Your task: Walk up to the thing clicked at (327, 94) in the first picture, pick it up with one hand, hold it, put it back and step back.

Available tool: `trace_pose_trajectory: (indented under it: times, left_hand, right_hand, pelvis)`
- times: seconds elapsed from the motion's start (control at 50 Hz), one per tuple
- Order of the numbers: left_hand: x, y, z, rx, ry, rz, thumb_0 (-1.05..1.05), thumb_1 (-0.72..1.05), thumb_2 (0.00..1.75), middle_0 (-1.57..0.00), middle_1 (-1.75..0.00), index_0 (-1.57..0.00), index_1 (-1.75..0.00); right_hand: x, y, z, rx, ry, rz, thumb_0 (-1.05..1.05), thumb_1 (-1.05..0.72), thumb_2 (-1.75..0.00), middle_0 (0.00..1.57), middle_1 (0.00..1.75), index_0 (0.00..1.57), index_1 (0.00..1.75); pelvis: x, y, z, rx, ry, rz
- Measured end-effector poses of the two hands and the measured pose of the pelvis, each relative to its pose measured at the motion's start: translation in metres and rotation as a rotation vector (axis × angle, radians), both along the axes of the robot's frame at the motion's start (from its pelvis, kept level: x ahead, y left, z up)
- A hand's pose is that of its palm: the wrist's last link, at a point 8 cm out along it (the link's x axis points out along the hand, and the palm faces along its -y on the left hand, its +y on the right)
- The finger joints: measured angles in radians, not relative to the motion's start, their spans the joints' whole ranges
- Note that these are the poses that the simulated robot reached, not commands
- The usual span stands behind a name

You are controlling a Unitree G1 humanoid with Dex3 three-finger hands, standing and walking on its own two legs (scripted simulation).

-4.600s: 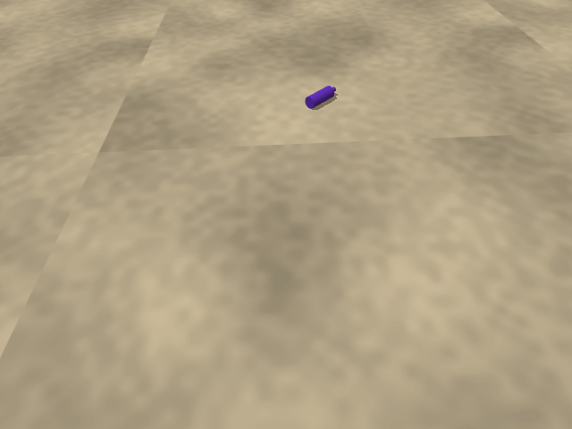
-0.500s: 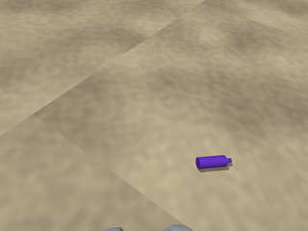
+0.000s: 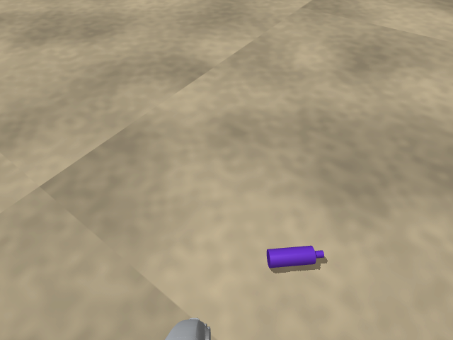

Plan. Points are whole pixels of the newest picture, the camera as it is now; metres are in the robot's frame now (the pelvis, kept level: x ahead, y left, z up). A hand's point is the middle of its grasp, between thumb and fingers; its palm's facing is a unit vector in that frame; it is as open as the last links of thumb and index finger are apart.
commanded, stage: walk up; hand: left
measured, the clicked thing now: (295, 256) +0.59 -0.25 -0.71
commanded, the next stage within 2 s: none
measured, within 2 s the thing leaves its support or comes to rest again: neither
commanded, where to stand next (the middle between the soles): +0.24 -0.44 m, yaw +6 degrees
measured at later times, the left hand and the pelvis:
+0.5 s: hand (182, 339) +0.16 +0.12 -0.16, palm faces -0.07 -0.94 -0.33, open 7.3 cm; pelvis +0.05 -0.17 +0.00, yaw -1 degrees
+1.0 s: hand out of the picture +0.15 -0.10 -0.17, palm faces +0.00 -0.94 -0.33, open 7.4 cm; pelvis +0.09 -0.38 -0.01, yaw +2 degrees
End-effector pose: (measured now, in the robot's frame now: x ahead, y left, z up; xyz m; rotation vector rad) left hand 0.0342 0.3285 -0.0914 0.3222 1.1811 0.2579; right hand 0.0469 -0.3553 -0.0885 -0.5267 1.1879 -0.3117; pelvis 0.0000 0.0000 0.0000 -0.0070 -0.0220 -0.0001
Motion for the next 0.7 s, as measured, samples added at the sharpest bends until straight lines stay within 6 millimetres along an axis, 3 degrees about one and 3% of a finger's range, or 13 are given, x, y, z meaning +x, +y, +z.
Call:
trace_pose_trajectory:
  times: [0.12,0.2,0.28,0.42,0.54,0.64,0.7]
  left_hand:
    - [-0.002,-0.034,-0.016,-0.026,0.049,0.036,0.01,0.9,0.9,-0.2,-0.3,-0.21,-0.3]
    - [0.022,-0.063,-0.037,-0.066,0.046,0.019,0.01,0.91,0.9,-0.2,-0.3,-0.2,-0.3]
    - [0.052,-0.1,-0.039,-0.107,0.049,-0.061,0.01,0.91,0.9,-0.2,-0.3,-0.2,-0.3]
    - [0.105,-0.14,-0.033,-0.088,-0.033,-0.113,0.0,0.91,0.9,-0.2,-0.3,-0.21,-0.3]
    - [0.131,-0.184,-0.027,-0.029,-0.044,-0.127,0.0,0.91,0.9,-0.2,-0.3,-0.2,-0.3]
    - [0.129,-0.238,-0.025,0.042,-0.056,-0.117,0.0,0.91,0.9,-0.2,-0.3,-0.2,-0.3]
    - [0.111,-0.274,-0.019,0.029,-0.036,-0.071,0.0,0.91,0.9,-0.2,-0.3,-0.2,-0.3]
  right_hand:
    - [0.037,-0.004,0.006,0.042,-0.002,0.089,0.01,-0.9,-0.9,0.21,0.3,0.2,0.3]
    - [0.041,-0.026,0.009,0.001,-0.003,0.086,0.0,-0.9,-0.9,0.21,0.3,0.21,0.3]
    - [0.034,-0.059,0.027,-0.044,-0.028,0.007,0.01,-0.89,-0.9,0.21,0.3,0.21,0.3]
    - [0.017,-0.134,0.054,-0.115,-0.029,-0.027,0.01,-0.89,-0.9,0.21,0.3,0.21,0.3]
    - [0.006,-0.22,0.047,-0.151,0.004,-0.045,0.01,-0.89,-0.9,0.21,0.3,0.21,0.3]
    - [0.016,-0.301,0.011,-0.157,0.055,-0.062,0.01,-0.89,-0.9,0.21,0.3,0.21,0.3]
    - [0.034,-0.316,-0.003,-0.116,0.064,-0.08,0.01,-0.9,-0.9,0.2,0.3,0.2,0.3]
  pelvis:
    - [0.021,-0.035,0.001,-0.014,0.004,0.028]
    - [0.032,-0.055,-0.007,0.014,-0.004,0.044]
    - [0.039,-0.077,0.001,0.013,-0.017,0.019]
    - [0.048,-0.133,0.003,0.003,-0.028,-0.004]
    - [0.053,-0.199,-0.01,0.013,-0.018,-0.023]
    - [0.061,-0.261,-0.031,-0.003,-0.016,-0.018]
    - [0.067,-0.283,-0.025,0.002,-0.017,-0.009]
